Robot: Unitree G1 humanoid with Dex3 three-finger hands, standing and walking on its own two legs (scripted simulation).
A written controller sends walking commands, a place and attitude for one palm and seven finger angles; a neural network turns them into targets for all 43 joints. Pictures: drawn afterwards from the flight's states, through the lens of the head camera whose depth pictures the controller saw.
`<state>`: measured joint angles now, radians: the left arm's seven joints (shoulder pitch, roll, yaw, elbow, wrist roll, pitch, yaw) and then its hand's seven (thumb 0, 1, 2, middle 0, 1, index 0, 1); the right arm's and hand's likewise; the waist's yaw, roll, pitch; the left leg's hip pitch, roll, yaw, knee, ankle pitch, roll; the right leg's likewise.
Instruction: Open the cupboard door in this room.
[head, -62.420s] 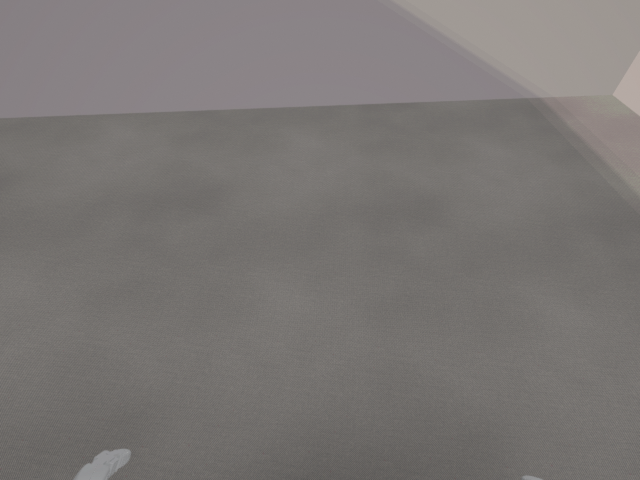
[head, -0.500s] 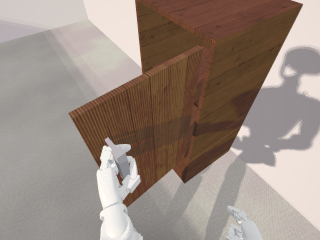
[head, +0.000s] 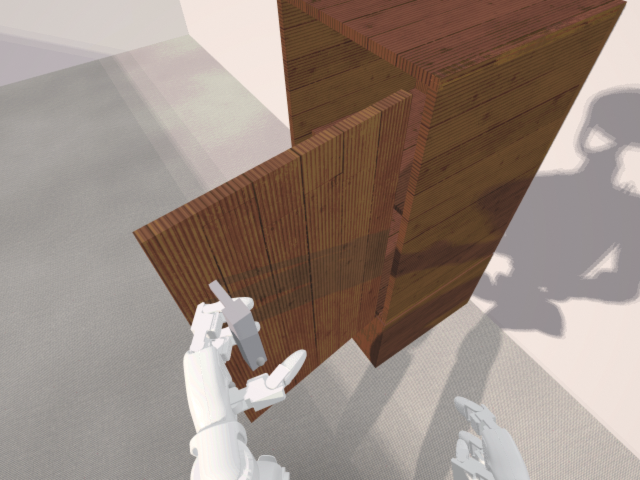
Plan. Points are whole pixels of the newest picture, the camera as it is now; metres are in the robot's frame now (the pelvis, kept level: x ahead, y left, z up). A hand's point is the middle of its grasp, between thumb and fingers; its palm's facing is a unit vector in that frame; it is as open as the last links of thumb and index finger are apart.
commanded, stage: open thumb and fingers to let go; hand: left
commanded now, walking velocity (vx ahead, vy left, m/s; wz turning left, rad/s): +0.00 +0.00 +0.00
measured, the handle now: (237, 325) +0.30 +0.12 +0.04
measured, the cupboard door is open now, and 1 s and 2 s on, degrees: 97 100 100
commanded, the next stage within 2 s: slide the hand sideways off the handle in 0.42 s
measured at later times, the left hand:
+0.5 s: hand (256, 369) +0.24 +0.09 +0.04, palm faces +0.28 -0.96 -0.01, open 15.6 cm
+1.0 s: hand (253, 405) +0.20 +0.08 +0.05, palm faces -0.09 -1.00 +0.01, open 16.4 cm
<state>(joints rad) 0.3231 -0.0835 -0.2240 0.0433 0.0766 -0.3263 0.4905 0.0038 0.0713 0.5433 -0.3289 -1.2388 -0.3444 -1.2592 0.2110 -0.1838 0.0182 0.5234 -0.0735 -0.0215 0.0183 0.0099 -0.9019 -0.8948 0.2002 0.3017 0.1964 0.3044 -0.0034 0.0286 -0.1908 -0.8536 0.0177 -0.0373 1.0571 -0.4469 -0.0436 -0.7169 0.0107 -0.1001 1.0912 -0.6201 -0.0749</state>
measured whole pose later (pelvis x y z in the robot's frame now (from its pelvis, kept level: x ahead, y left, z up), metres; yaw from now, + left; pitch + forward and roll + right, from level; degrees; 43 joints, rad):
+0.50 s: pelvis -0.02 +0.02 -0.01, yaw -1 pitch +13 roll -1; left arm 0.25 -0.06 -0.29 0.07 0.10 -0.28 0.53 -0.01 -0.49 0.30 -0.21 -0.51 -0.23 -0.53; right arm 0.19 -0.17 0.03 0.53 -0.07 -0.03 0.02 0.01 -0.90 -0.89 0.20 0.30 0.20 0.30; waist -0.01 0.05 -0.18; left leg -0.90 0.02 -0.04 1.12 -0.45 -0.01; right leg -0.75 0.01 -0.10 1.12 -0.60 -0.05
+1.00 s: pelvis -0.03 +0.05 -0.02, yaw -2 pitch +13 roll -1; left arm 0.36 0.03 -0.31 -0.09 0.06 -0.36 0.19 -0.02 -0.50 0.30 -0.14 -0.30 -0.14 -0.30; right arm 0.25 -0.20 0.02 0.40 -0.02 0.01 0.04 0.01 -0.90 -0.90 0.20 0.30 0.20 0.30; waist -0.02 0.04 -0.15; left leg -0.95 0.02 0.01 1.18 -0.46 0.02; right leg -0.81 0.00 -0.06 1.19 -0.61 -0.02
